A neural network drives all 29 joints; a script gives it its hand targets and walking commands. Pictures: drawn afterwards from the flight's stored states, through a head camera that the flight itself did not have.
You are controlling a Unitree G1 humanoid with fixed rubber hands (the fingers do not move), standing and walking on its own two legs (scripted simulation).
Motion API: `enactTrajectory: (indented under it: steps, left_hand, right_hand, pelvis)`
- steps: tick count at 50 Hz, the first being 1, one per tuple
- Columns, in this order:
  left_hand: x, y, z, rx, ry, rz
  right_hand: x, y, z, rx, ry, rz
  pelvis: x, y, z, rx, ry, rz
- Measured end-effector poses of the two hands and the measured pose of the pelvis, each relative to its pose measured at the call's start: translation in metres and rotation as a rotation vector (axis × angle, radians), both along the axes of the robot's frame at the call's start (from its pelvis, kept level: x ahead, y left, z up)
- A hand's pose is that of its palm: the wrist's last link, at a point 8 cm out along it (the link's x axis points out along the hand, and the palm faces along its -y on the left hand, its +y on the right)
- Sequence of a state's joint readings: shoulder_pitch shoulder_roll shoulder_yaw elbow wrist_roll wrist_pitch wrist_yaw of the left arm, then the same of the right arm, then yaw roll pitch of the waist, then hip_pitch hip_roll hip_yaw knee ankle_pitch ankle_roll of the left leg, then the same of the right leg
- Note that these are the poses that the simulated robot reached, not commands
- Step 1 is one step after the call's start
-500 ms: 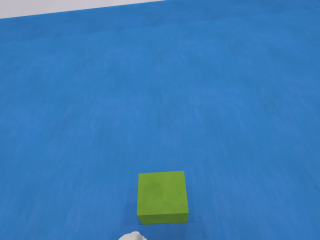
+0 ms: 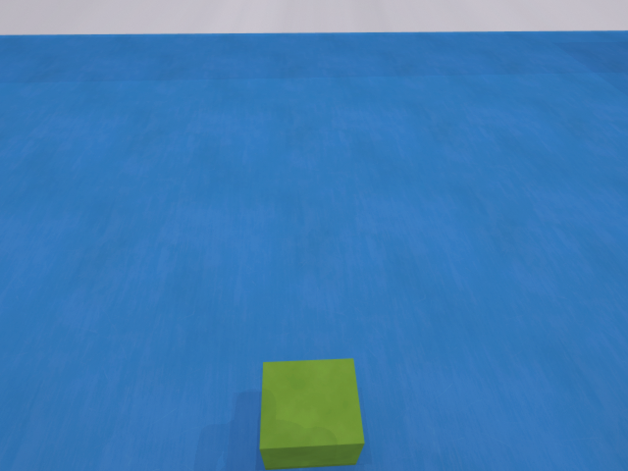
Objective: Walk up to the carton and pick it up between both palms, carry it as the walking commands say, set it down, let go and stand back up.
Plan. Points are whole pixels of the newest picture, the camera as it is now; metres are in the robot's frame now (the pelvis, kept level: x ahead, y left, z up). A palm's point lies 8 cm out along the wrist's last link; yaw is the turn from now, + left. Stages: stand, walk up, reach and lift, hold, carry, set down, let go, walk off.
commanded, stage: stand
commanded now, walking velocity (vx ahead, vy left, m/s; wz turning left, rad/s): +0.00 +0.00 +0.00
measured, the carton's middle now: (309, 413) +0.43 +0.00 -0.67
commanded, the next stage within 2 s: reach and lift in 0.60 s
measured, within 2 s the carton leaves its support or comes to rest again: neither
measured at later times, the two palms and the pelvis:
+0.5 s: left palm out of the picture +0.00 +0.21 -0.14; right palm out of the picture -0.01 -0.23 -0.14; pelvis +0.01 -0.01 +0.00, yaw +0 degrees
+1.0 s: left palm out of the picture +0.14 +0.21 -0.15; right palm out of the picture +0.15 -0.22 -0.15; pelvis +0.00 -0.01 -0.03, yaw +0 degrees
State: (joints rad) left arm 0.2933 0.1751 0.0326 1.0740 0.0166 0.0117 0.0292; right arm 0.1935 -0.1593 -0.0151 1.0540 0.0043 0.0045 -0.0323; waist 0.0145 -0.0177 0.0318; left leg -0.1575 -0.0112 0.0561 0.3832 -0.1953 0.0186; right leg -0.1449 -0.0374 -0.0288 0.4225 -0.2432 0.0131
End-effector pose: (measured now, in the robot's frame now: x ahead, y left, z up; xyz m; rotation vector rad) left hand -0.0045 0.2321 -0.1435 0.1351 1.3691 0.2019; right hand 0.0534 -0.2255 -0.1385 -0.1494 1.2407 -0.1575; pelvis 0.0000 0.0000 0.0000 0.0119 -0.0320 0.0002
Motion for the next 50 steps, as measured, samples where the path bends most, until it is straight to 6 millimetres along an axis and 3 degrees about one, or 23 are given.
enactTrajectory:
  steps: [8, 14, 30, 32, 36, 39, 42, 46, 50]
  left_hand:
    - [-0.004, -0.007, 0.004, -0.001, 0.020, -0.001]
    - [-0.001, -0.012, 0.002, -0.008, 0.030, -0.006]
    - [0.004, -0.022, -0.001, -0.017, 0.042, -0.006]
    - [0.033, -0.023, -0.002, -0.029, -0.031, -0.023]
    - [0.124, -0.014, 0.002, -0.010, -0.128, -0.046]
    - [0.161, -0.013, 0.010, -0.015, -0.096, -0.049]
    - [0.165, -0.016, 0.014, -0.030, -0.045, -0.056]
    - [0.150, -0.023, 0.011, -0.057, -0.026, -0.057]
    - [0.145, -0.027, -0.004, -0.062, -0.051, -0.058]
  right_hand:
    - [-0.043, -0.007, -0.004, 0.000, 0.119, -0.031]
    - [-0.061, -0.008, -0.004, -0.001, 0.169, -0.041]
    - [-0.057, -0.006, -0.005, 0.007, 0.178, -0.036]
    - [-0.026, -0.010, -0.006, 0.008, 0.100, -0.032]
    - [0.070, -0.021, -0.001, -0.008, -0.001, 0.038]
    - [0.115, -0.019, 0.007, 0.002, 0.016, 0.042]
    - [0.122, -0.010, 0.011, 0.027, 0.057, 0.036]
    - [0.103, 0.001, 0.006, 0.055, 0.089, 0.028]
    - [0.093, 0.004, -0.009, 0.065, 0.062, 0.021]
  pelvis:
    - [0.002, -0.003, 0.003, -0.008, 0.007, 0.005]
    - [0.004, -0.006, 0.003, -0.010, 0.010, 0.006]
    - [0.011, -0.012, 0.003, -0.011, 0.013, 0.006]
    - [0.006, -0.012, -0.003, -0.010, 0.064, 0.004]
    - [-0.009, -0.012, -0.019, -0.008, 0.127, 0.006]
    - [-0.010, -0.012, -0.024, 0.001, 0.169, 0.004]
    - [-0.004, -0.012, -0.022, 0.002, 0.202, 0.003]
    - [0.003, -0.012, -0.021, -0.002, 0.238, 0.001]
    - [-0.002, -0.012, -0.032, -0.009, 0.291, 0.002]
